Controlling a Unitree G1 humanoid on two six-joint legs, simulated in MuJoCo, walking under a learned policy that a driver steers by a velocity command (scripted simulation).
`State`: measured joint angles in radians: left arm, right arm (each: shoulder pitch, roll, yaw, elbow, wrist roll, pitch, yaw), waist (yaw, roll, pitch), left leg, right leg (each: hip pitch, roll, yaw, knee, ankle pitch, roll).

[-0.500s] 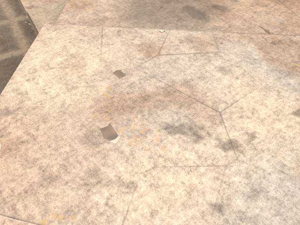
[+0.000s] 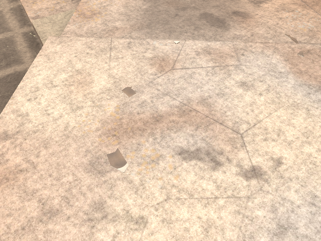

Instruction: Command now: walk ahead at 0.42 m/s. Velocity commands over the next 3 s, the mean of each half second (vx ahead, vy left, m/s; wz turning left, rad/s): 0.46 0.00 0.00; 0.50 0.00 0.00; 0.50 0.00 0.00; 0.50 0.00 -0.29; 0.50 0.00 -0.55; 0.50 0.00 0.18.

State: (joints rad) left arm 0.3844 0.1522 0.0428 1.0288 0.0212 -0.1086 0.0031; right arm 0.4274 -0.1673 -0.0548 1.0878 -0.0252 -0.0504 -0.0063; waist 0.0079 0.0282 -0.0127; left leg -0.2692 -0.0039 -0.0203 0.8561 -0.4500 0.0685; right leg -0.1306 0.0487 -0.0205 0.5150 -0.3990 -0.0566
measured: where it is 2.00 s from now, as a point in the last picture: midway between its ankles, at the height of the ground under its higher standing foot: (173, 140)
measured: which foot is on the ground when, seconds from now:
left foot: up 0.00-0.28, down 0.30-0.88, up 0.90-1.00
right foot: down 0.00-0.28, up 0.30-0.84, down 0.86-1.00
